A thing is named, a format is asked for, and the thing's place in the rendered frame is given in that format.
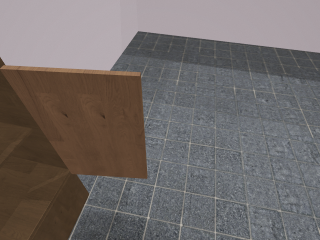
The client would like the cupboard door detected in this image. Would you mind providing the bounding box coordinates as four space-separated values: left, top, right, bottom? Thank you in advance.
0 65 148 179

